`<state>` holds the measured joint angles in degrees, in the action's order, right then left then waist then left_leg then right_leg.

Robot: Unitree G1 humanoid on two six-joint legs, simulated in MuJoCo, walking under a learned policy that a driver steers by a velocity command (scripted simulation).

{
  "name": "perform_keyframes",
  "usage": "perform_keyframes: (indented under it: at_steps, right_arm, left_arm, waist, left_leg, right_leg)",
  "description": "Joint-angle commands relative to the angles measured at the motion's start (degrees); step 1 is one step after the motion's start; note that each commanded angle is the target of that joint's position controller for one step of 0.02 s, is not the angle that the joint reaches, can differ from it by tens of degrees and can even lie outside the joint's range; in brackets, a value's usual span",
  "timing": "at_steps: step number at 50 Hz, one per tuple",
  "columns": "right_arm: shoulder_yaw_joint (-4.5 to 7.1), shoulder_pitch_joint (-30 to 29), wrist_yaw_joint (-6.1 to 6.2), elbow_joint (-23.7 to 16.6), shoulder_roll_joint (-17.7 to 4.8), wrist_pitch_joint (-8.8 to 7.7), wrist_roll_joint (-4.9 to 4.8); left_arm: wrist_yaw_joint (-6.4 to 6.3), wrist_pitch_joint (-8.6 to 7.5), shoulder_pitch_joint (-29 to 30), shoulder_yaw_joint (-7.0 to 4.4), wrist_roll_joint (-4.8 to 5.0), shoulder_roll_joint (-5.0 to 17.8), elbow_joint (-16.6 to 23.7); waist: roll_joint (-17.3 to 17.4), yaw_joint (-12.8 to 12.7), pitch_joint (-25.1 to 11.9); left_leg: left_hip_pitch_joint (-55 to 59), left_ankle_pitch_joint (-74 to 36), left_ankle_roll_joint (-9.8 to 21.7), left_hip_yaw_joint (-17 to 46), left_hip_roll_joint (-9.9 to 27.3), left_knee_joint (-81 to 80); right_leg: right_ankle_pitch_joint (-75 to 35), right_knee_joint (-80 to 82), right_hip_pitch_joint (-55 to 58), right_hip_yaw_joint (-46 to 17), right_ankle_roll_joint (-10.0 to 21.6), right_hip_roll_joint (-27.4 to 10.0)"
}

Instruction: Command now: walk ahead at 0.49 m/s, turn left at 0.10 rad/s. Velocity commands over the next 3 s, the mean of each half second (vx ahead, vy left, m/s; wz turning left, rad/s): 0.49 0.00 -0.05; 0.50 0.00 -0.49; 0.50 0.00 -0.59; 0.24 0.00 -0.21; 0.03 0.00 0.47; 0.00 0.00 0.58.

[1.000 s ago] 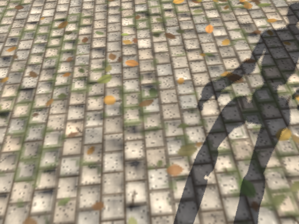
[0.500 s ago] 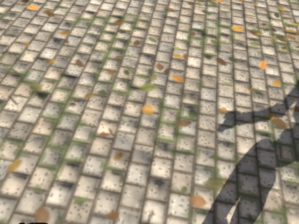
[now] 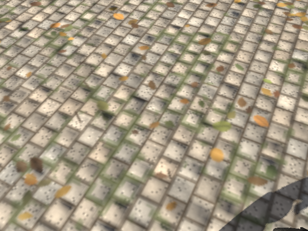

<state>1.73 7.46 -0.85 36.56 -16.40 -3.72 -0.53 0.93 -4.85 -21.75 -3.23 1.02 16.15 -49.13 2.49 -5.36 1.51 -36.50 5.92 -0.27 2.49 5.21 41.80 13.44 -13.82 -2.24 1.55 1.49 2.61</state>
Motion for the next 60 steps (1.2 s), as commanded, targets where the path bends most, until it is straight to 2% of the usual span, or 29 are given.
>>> perform_keyframes:
  at_steps: [1,4,5,7,8,9,10,11,12,13,17,24,29,32,33,34,35,36,37,38,39,40,44,49,54,57,58,59,60]
  right_arm:
    - [0.48,-5.15,-0.73,-4.81,-2.94,-1.09,-0.48]
    - [1.22,-6.48,-1.21,-5.64,-4.62,-1.16,-0.56]
    - [1.80,-4.18,-1.21,-5.14,-5.60,-1.16,-0.42]
    - [4.26,10.35,-0.48,-1.07,-9.80,-0.77,-0.11]
    - [5.53,18.14,0.13,-0.41,-15.79,-0.35,1.25]
    - [5.22,19.70,-0.13,0.32,-15.07,-0.21,0.26]
    - [3.84,16.68,-0.39,0.20,-11.04,-0.39,-0.05]
    - [3.26,13.19,-0.40,-0.12,-9.39,-0.51,0.03]
    - [2.86,10.00,-0.59,-0.06,-8.20,-0.70,0.50]
    - [2.45,7.71,-0.71,-0.18,-6.73,-1.06,0.93]
    - [2.77,5.90,-0.53,1.60,-6.76,-2.65,0.87]
    - [3.33,9.01,0.71,5.49,-8.91,-2.80,1.02]
    - [3.87,12.70,1.12,8.58,-9.92,-0.92,0.08]
    - [4.49,11.45,2.07,8.30,-12.02,0.67,-0.08]
    - [4.53,10.81,2.51,7.95,-12.33,1.31,0.02]
    - [4.15,10.61,3.02,7.30,-11.71,1.47,0.13]
    - [2.24,15.33,2.63,4.68,-6.31,0.31,1.68]
    - [0.92,15.50,1.53,3.94,-4.09,-1.91,1.76]
    - [2.25,9.05,0.47,2.74,-9.07,-3.57,-0.67]
    - [2.00,5.30,0.20,1.26,-9.01,-4.47,-1.60]
    - [1.94,4.24,0.58,1.23,-8.32,-4.73,-0.51]
    - [2.43,4.42,0.95,1.45,-8.88,-4.34,0.71]
    - [2.08,5.85,1.14,1.19,-6.39,-2.14,1.64]
    - [0.83,-5.53,0.67,-1.44,-3.58,-2.50,1.17]
    - [2.14,-8.06,-0.35,-2.44,-6.93,-3.48,0.03]
    - [3.87,1.89,0.14,-0.26,-9.58,-4.22,0.49]
    - [4.69,9.95,0.66,0.30,-12.48,-4.28,1.41]
    - [5.84,14.31,0.42,2.41,-16.91,-3.39,1.89]
    - [4.85,13.31,0.07,1.76,-11.55,-3.13,0.49]
  left_arm:
    - [-0.22,-0.59,2.44,-2.27,0.78,10.92,3.60]
    - [-0.43,0.56,0.68,-2.49,0.95,11.91,2.38]
    - [-0.56,0.96,0.98,-2.55,0.91,12.38,2.31]
    - [-0.88,1.40,0.87,-1.47,0.16,10.19,2.64]
    - [-0.79,0.83,-3.04,0.42,-1.08,4.83,4.85]
    - [-0.70,-0.21,-4.61,1.20,-0.53,3.24,4.66]
    - [-0.29,-0.95,-0.53,-0.37,0.97,9.11,5.45]
    - [-0.07,-1.35,4.16,-0.45,1.65,9.59,6.85]
    - [-0.20,-1.39,6.22,-0.34,0.84,8.86,7.16]
    - [-0.28,-0.98,6.23,-0.64,0.00,8.56,6.99]
    - [-0.20,1.46,4.74,-0.01,0.06,5.16,5.96]
    - [0.96,1.05,16.86,0.70,0.03,3.34,9.60]
    - [2.63,0.93,22.90,0.84,0.02,3.40,13.55]
    - [3.24,1.22,19.19,-0.40,-0.14,5.75,14.56]
    - [3.02,1.44,12.58,-1.68,-0.06,7.84,13.30]
    - [2.21,1.72,3.19,-3.55,0.20,11.17,11.22]
    - [1.07,2.22,-3.08,-5.36,0.06,17.96,10.62]
    - [1.14,1.85,-2.38,-4.66,0.70,16.94,11.64]
    - [1.07,1.62,-1.83,-3.49,0.22,12.83,11.65]
    - [0.87,1.37,0.71,-3.04,0.05,11.00,11.70]
    - [0.77,1.30,4.33,-2.62,0.02,9.77,12.26]
    - [0.58,1.24,7.03,-2.08,-0.39,8.10,13.09]
    - [-0.42,1.06,8.34,-2.37,-0.55,8.98,13.63]
    - [-1.75,1.92,4.25,-2.99,0.21,10.68,11.78]
    - [-2.14,2.72,1.19,-3.07,0.64,10.17,10.28]
    - [-1.93,3.00,2.56,-2.38,0.09,7.67,10.90]
    - [-1.67,2.84,1.76,-1.01,-0.82,4.02,11.84]
    - [-1.58,2.26,-6.15,0.05,0.89,0.91,13.74]
    - [-1.82,2.22,-5.54,-0.92,1.53,7.08,12.23]
  waist:
    - [-6.46,1.28,1.99]
    - [-6.54,2.32,2.01]
    - [-6.74,4.19,0.54]
    - [-5.25,11.73,-8.86]
    - [5.72,12.16,-18.57]
    - [14.62,11.32,-24.12]
    - [8.95,11.67,-16.56]
    - [6.23,10.77,-9.97]
    - [2.38,9.08,-5.85]
    - [2.38,7.23,-4.14]
    - [2.08,4.34,-1.99]
    - [-0.30,8.59,2.49]
    - [-0.88,10.32,4.07]
    - [2.20,6.92,-0.62]
    - [2.47,3.11,-4.73]
    - [0.70,-1.70,-9.76]
    - [-11.33,-0.58,-17.27]
    - [-14.53,0.83,-25.10]
    - [-9.67,-1.96,-20.23]
    - [-6.51,-0.93,-12.72]
    - [-2.13,1.75,-7.49]
    - [-2.48,3.77,-5.10]
    - [-4.61,6.52,-3.00]
    - [-6.37,2.12,-1.42]
    - [-8.25,2.14,-1.67]
    - [-8.86,7.75,-5.94]
    - [-2.64,10.83,-13.99]
    - [16.57,7.32,-20.15]
    - [11.42,8.67,-16.73]
  left_leg:
    - [6.02,-6.94,0.23,-1.37,-1.30,-6.82]
    - [7.73,-3.56,2.33,-1.79,-2.48,-10.57]
    - [11.74,-2.35,3.31,-2.87,-3.66,-11.86]
    - [33.22,-1.57,6.44,-3.34,-4.11,-12.45]
    - [54.10,3.86,13.43,18.16,11.18,-12.35]
    - [58.97,14.23,18.53,40.17,17.42,-22.76]
    - [54.08,18.93,16.20,36.23,15.78,-24.67]
    - [46.92,15.37,14.74,28.08,13.59,-25.25]
    - [39.74,8.90,14.09,22.34,11.27,-26.53]
    - [34.71,3.45,13.60,18.37,9.39,-28.04]
    - [27.58,-5.31,14.31,8.77,8.01,-33.58]
    - [29.63,-7.91,10.71,-4.52,6.46,-36.48]
    - [41.33,-14.58,9.33,-7.30,9.85,-31.93]
    - [45.05,-42.08,7.17,-9.89,9.92,-20.54]
    - [43.66,-48.90,5.97,-11.36,8.74,-11.21]
    - [35.42,-44.41,3.90,-12.52,6.59,2.03]
    - [12.04,-11.63,0.28,-12.53,0.03,24.01]
    - [-2.77,27.53,-1.37,-1.08,-9.75,37.29]
    - [-9.02,24.46,-0.10,4.77,-5.64,39.08]
    - [-9.98,19.48,0.93,3.61,-3.15,35.39]
    - [-7.80,16.09,0.80,2.96,-0.97,29.58]
    - [-3.85,13.79,0.24,2.83,0.54,25.27]
    - [1.76,9.27,-3.37,1.01,0.56,16.60]
    - [7.74,-9.93,-4.67,-0.25,-3.72,-5.58]
    - [10.51,-7.11,-2.43,3.08,-4.84,-13.54]
    - [25.44,-2.76,1.87,2.44,-3.40,-16.80]
    - [39.65,1.52,5.37,11.35,6.02,-15.91]
    - [56.40,14.88,14.91,38.36,18.37,-21.35]
    - [54.49,27.67,14.34,43.55,19.02,-24.35]
  right_leg:
    - [-13.01,6.04,-5.39,-7.57,9.38,-14.74]
    - [-17.87,2.84,0.09,-7.54,7.76,-17.02]
    - [-24.87,-0.78,1.14,-6.57,6.95,-16.71]
    - [-32.80,-20.37,-4.87,-1.88,3.78,-11.99]
    - [-13.56,-43.06,-23.11,1.02,0.05,-6.03]
    - [18.12,-55.92,-34.52,-4.53,-1.15,0.08]
    - [17.00,-60.56,-40.73,-7.76,-0.34,-3.61]
    - [12.19,-59.51,-41.98,-6.14,0.36,-6.23]
    - [7.88,-56.27,-40.43,-5.25,0.23,-8.25]
    - [4.86,-52.95,-37.48,-5.67,-0.04,-9.94]
    - [-1.28,-47.85,-33.82,-5.60,-2.08,-10.89]
    - [-20.99,-26.12,-33.95,-4.10,-1.95,-7.84]
    - [-15.13,-19.96,-38.05,-1.92,0.88,-6.51]
    - [-5.63,-20.08,-30.31,3.17,3.91,-1.95]
    - [-5.08,-19.15,-21.65,4.50,5.42,0.49]
    - [-7.96,-16.91,-6.36,1.75,7.84,0.77]
    - [-7.57,-17.61,17.39,-22.52,16.30,-13.78]
    - [0.88,-7.12,27.68,-49.91,24.22,-22.40]
    - [3.83,-4.33,25.03,-43.93,20.66,-20.75]
    - [1.35,-3.75,16.98,-35.75,18.23,-18.46]
    - [-4.57,-3.03,7.89,-29.84,16.52,-16.00]
    - [-10.59,-1.86,1.34,-25.74,15.71,-14.09]
    - [-20.73,1.20,-10.15,-19.36,16.31,-10.94]
    - [-13.68,-0.15,-14.63,-15.09,11.52,-6.33]
    - [-7.60,-6.41,-7.03,-23.64,9.56,-9.92]
    - [-10.75,-17.25,-8.05,-23.68,6.43,-7.01]
    - [-2.98,-32.78,-14.23,-18.97,4.36,-3.28]
    - [20.55,-51.27,-34.60,-11.33,0.68,4.28]
    - [19.26,-58.86,-41.67,-12.58,-0.19,-0.62]
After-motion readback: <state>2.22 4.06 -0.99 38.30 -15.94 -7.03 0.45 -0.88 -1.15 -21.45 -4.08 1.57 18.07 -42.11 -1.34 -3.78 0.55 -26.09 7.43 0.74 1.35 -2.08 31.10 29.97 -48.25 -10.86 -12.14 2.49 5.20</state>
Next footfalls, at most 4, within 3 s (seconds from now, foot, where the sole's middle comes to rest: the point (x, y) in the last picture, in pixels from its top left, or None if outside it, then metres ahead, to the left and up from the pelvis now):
0.14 left None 0.26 0.15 -0.78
0.68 right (198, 212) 0.56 -0.10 -0.78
1.16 left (175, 147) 0.89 0.01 -0.78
1.66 right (250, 140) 0.96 -0.37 -0.78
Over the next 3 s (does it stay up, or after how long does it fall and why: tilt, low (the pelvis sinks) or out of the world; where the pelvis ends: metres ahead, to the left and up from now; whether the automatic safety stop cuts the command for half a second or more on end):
stays up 1.02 -0.27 0.00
